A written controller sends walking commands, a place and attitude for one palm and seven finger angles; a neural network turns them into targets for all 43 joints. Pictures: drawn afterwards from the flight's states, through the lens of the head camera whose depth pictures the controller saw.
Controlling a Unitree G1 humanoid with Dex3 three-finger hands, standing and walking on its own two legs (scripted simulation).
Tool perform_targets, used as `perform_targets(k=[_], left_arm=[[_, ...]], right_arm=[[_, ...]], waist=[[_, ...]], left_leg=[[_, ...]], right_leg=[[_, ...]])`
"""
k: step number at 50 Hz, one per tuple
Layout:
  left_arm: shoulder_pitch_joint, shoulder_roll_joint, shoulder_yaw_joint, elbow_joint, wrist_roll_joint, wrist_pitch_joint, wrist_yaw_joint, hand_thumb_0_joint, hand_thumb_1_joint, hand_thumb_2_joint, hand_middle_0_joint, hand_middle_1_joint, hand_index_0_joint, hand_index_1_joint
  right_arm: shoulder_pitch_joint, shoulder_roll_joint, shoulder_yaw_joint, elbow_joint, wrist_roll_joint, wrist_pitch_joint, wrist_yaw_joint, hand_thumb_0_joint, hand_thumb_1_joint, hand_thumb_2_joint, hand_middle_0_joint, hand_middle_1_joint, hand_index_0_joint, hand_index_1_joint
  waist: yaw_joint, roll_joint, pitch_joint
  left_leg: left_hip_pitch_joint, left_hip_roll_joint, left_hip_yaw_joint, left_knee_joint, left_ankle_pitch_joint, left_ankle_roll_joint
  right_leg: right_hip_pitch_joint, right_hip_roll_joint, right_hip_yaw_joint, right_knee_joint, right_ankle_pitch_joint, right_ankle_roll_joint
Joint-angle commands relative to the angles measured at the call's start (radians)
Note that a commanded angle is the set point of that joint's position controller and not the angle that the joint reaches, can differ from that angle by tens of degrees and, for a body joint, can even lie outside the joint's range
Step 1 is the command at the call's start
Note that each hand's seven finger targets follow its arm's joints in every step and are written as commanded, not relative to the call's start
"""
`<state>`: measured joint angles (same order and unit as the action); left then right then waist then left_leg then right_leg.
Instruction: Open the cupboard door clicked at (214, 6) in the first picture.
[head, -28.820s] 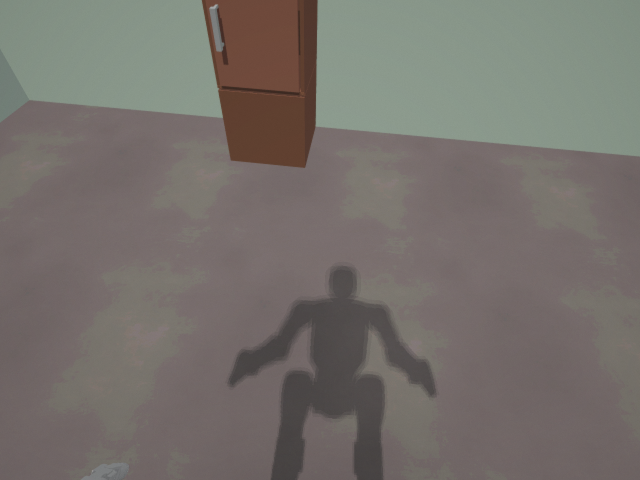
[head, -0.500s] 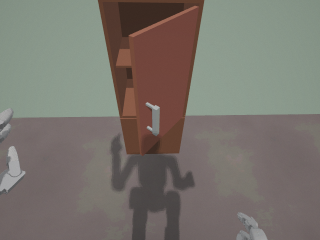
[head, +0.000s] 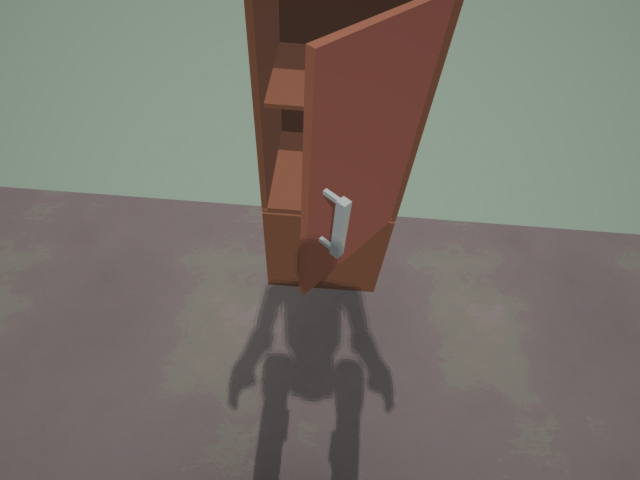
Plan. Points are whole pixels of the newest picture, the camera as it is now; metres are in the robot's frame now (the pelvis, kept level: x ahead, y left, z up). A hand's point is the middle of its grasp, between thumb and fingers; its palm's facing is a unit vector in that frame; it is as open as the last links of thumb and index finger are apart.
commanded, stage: let the arm hang, fingers relaxed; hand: left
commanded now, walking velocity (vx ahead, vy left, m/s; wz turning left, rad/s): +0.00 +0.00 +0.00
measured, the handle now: (332, 224) +0.58 +0.01 -0.09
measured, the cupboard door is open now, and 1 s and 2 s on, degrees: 49 49 49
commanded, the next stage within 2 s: look to check the result in 0.74 s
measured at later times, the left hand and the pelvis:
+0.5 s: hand out of the picture -0.02 +0.19 -0.17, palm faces +0.01 -0.98 -0.18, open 7.4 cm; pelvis -0.01 +0.02 +0.01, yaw -1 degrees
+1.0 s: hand out of the picture -0.03 +0.17 -0.17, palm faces +0.02 -0.98 -0.18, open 7.4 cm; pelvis +0.00 +0.01 +0.01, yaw -1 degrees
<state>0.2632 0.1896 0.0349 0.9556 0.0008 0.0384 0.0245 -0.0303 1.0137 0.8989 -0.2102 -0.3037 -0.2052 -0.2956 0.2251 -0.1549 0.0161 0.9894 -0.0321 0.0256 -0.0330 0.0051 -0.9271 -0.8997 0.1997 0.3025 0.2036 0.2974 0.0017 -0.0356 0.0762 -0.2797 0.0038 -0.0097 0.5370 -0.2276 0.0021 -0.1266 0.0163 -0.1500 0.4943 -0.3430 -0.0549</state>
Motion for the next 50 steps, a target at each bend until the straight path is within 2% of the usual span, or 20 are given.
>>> perform_targets(k=[1,3,5,9,17,22,24,31,34,36,39,50], left_arm=[[0.034,0.097,0.006,0.036,0.007,-0.041,0.0,0.0,0.9,0.9,-0.2,-0.3,-0.2,-0.3],[0.043,0.095,-0.002,0.076,0.006,-0.042,-0.001,0.0,0.9,0.9,-0.2,-0.3,-0.2,-0.3],[0.051,0.091,-0.006,0.112,0.006,-0.041,-0.001,0.0,0.9,0.9,-0.2,-0.3,-0.2,-0.3],[0.074,0.098,-0.01,0.16,0.006,-0.044,0.001,0.0,0.9,0.9,-0.2,-0.3,-0.2,-0.3],[0.102,0.075,-0.019,0.201,0.004,-0.041,0.006,0.0,0.9,0.9,-0.2,-0.3,-0.2,-0.3],[0.107,0.06,-0.016,0.201,0.005,-0.041,0.009,0.0,0.9,0.9,-0.2,-0.3,-0.2,-0.3],[0.115,0.056,-0.014,0.201,0.006,-0.044,0.012,0.0,0.9,0.9,-0.2,-0.3,-0.2,-0.3],[0.114,0.037,-0.01,0.195,0.004,-0.044,0.013,0.0,0.9,0.9,-0.2,-0.3,-0.2,-0.3],[0.12,0.034,-0.008,0.192,0.004,-0.046,0.015,0.0,0.9,0.9,-0.2,-0.3,-0.2,-0.3],[0.119,0.03,-0.008,0.193,0.004,-0.045,0.014,0.0,0.9,0.9,-0.2,-0.3,-0.2,-0.3],[0.129,0.028,-0.007,0.193,0.004,-0.048,0.016,0.0,0.9,0.9,-0.2,-0.3,-0.2,-0.3],[0.138,0.027,-0.01,0.197,0.001,-0.051,0.018,0.0,0.9,0.9,-0.2,-0.3,-0.2,-0.3]], right_arm=[[0.025,-0.127,-0.037,0.001,0.01,-0.021,-0.008,0.0,-0.9,-0.9,0.2,0.3,0.2,0.3],[0.033,-0.129,-0.034,0.035,0.011,-0.022,-0.008,0.0,-0.9,-0.9,0.2,0.3,0.2,0.3],[0.039,-0.127,-0.031,0.058,0.013,-0.021,-0.009,0.0,-0.9,-0.9,0.2,0.3,0.2,0.3],[0.055,-0.13,-0.029,0.093,0.015,-0.022,-0.009,0.0,-0.9,-0.9,0.2,0.3,0.2,0.3],[0.078,-0.094,-0.023,0.137,0.011,-0.018,-0.007,0.0,-0.9,-0.9,0.2,0.3,0.2,0.3],[0.098,-0.072,-0.024,0.15,0.009,-0.02,-0.007,0.0,-0.9,-0.9,0.2,0.3,0.2,0.3],[0.106,-0.067,-0.024,0.15,0.011,-0.022,-0.007,0.0,-0.9,-0.9,0.2,0.3,0.2,0.3],[0.129,-0.045,-0.024,0.157,0.008,-0.026,-0.01,0.0,-0.9,-0.9,0.2,0.3,0.2,0.3],[0.141,-0.043,-0.025,0.154,0.01,-0.028,-0.012,0.0,-0.9,-0.9,0.2,0.3,0.2,0.3],[0.144,-0.04,-0.025,0.158,0.009,-0.028,-0.012,0.0,-0.9,-0.9,0.2,0.3,0.2,0.3],[0.149,-0.037,-0.026,0.157,0.011,-0.028,-0.013,0.0,-0.9,-0.9,0.2,0.3,0.2,0.3],[0.15,-0.033,-0.023,0.163,0.013,-0.026,-0.013,0.0,-0.9,-0.9,0.2,0.3,0.2,0.3]], waist=[[-0.007,0.1,-0.096],[-0.006,0.097,-0.077],[-0.007,0.063,-0.044],[-0.006,0.039,-0.036],[-0.007,0.04,0.027],[-0.007,0.051,0.031],[-0.003,0.034,0.034],[-0.006,0.07,0.038],[-0.003,0.046,0.026],[-0.006,0.063,0.032],[-0.005,0.04,0.02],[-0.011,0.05,0.023]], left_leg=[[0.083,0.099,-0.102,-0.135,0.188,0.051],[0.096,0.1,-0.102,-0.154,0.182,0.052],[0.095,0.102,-0.105,-0.175,0.16,0.053],[0.108,0.097,-0.098,-0.194,0.144,0.051],[0.086,0.084,-0.085,-0.224,0.055,0.044],[0.068,0.081,-0.084,-0.229,0.044,0.043],[0.07,0.081,-0.078,-0.223,0.062,0.043],[0.056,0.08,-0.079,-0.224,0.066,0.042],[0.063,0.082,-0.076,-0.213,0.094,0.044],[0.059,0.081,-0.076,-0.213,0.096,0.044],[0.074,0.079,-0.069,-0.197,0.114,0.044],[0.089,0.083,-0.061,-0.177,0.154,0.042]], right_leg=[[0.025,-0.133,0.136,-0.162,0.189,-0.001],[0.009,-0.134,0.133,-0.173,0.174,-0.003],[-0.01,-0.133,0.128,-0.187,0.14,-0.004],[-0.015,-0.136,0.128,-0.199,0.111,-0.004],[-0.066,-0.137,0.14,-0.208,0.038,-0.004],[-0.067,-0.134,0.141,-0.196,0.036,-0.004],[-0.067,-0.134,0.138,-0.196,0.044,-0.004],[-0.063,-0.132,0.143,-0.183,0.061,-0.005],[-0.052,-0.13,0.138,-0.181,0.079,-0.004],[-0.055,-0.132,0.14,-0.181,0.081,-0.004],[-0.054,-0.133,0.141,-0.186,0.087,-0.006],[-0.058,-0.137,0.146,-0.191,0.113,-0.006]])
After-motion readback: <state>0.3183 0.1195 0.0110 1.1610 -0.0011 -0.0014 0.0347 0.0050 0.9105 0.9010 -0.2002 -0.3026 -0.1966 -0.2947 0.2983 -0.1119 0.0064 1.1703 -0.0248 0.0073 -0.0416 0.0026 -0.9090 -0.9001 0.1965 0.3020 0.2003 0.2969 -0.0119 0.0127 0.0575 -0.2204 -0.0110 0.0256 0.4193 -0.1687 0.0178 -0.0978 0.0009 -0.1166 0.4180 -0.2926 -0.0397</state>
